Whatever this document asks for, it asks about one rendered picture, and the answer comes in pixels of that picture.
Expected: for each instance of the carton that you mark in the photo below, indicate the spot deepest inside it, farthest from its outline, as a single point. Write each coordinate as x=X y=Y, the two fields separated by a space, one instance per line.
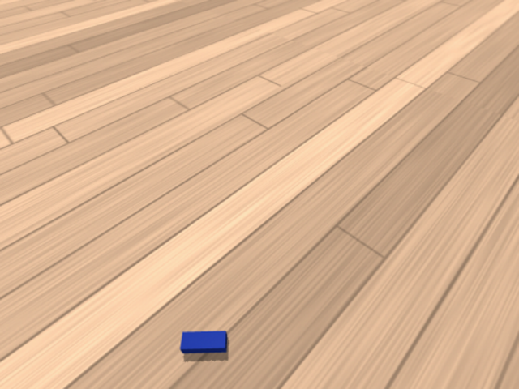
x=204 y=342

